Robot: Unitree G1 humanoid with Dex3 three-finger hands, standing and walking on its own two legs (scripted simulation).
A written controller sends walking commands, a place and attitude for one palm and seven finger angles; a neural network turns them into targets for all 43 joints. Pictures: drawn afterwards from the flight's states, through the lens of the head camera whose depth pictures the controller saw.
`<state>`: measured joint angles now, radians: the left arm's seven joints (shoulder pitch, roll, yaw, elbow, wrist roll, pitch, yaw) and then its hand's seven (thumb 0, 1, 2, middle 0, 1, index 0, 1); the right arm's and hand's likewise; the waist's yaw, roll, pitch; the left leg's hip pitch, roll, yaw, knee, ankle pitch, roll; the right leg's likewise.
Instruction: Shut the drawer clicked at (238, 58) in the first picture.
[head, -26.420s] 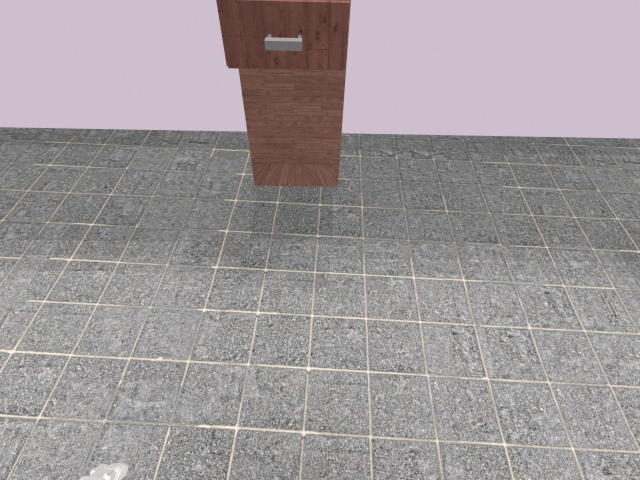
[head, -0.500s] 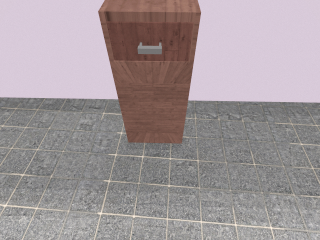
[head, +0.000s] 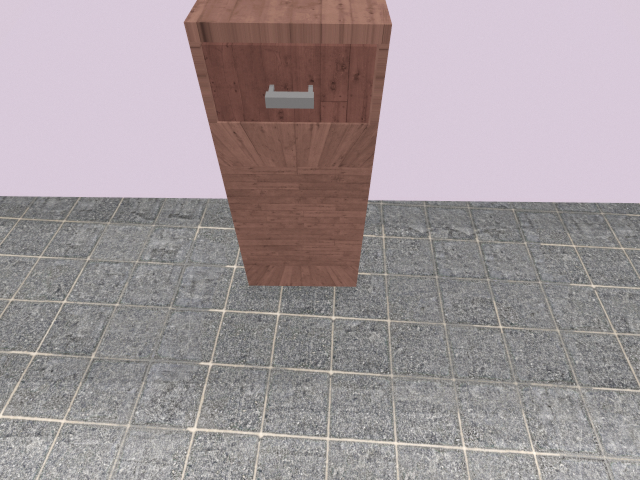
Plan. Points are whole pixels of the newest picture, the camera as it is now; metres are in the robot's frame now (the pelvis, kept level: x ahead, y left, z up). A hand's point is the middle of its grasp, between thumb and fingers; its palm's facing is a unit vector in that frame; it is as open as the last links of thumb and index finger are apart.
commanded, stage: look to check the result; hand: left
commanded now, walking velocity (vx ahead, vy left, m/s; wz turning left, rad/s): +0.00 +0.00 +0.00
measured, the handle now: (290, 94) +0.85 +0.11 +0.03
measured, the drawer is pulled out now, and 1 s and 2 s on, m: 0.00 0.00 0.00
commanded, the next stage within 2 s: stand and wait in 0.40 s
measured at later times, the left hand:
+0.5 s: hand out of the picture +0.01 +0.16 -0.18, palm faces +0.02 -0.98 -0.18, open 7.4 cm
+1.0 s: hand out of the picture +0.01 +0.16 -0.17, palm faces +0.02 -0.98 -0.19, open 7.4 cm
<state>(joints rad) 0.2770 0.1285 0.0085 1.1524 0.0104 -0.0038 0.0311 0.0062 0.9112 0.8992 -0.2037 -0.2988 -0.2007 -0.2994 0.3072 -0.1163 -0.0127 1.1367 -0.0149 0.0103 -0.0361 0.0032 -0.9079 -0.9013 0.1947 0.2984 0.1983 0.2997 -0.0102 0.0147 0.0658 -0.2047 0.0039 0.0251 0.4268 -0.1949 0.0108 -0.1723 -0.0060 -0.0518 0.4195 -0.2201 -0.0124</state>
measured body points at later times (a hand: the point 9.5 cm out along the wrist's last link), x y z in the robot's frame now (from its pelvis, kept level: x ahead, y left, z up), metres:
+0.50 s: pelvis +0.01 -0.01 +0.00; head +0.03 -0.01 +0.45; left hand +0.01 +0.21 -0.16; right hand -0.01 -0.22 -0.16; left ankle +0.02 +0.11 -0.74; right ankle +0.01 -0.11 -0.74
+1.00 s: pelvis +0.01 -0.01 +0.00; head +0.03 -0.02 +0.45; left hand +0.01 +0.21 -0.16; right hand +0.00 -0.22 -0.16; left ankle +0.02 +0.11 -0.74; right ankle +0.01 -0.11 -0.74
